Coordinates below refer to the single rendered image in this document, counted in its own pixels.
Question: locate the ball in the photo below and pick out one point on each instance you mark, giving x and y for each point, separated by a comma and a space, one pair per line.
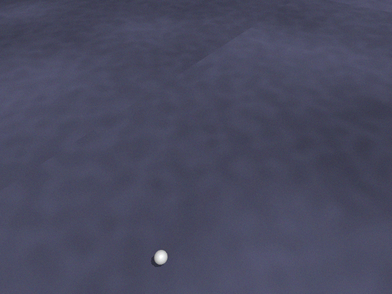
160, 257

